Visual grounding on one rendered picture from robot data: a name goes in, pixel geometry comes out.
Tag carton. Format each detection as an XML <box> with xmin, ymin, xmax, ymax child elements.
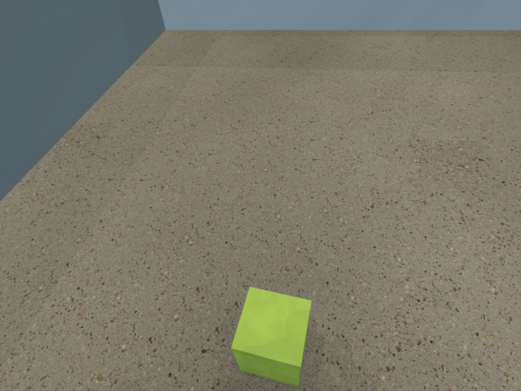
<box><xmin>231</xmin><ymin>287</ymin><xmax>312</xmax><ymax>387</ymax></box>

